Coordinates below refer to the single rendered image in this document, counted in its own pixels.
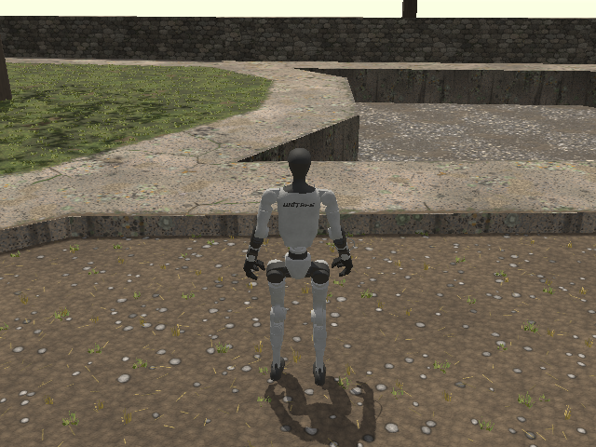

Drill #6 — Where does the left robot hand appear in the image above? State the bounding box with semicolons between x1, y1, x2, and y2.
243;259;265;280

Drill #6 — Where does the left robot shin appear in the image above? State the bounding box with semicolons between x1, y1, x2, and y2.
270;306;284;368

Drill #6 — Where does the robot left upper arm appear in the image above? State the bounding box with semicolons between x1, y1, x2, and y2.
254;188;279;238

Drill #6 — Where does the right robot shin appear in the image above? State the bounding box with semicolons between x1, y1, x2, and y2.
313;309;327;373

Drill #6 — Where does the robot shin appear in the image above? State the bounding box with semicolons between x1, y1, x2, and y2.
270;306;284;368
313;309;327;373

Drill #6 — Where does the robot left forearm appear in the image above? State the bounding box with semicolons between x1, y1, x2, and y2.
246;224;264;262

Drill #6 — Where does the robot right upper arm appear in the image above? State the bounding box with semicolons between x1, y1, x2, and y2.
318;189;343;240

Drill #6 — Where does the robot right forearm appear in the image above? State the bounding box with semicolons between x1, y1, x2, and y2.
333;226;350;261

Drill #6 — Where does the right robot hand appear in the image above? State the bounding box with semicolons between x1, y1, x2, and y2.
332;256;353;277

